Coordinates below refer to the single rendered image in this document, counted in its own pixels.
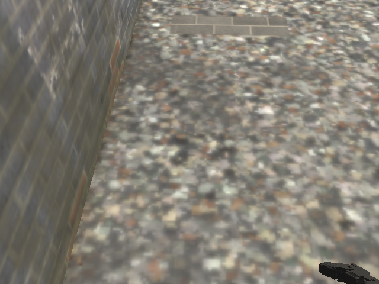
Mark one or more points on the robot right hand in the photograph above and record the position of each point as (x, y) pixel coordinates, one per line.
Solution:
(349, 274)

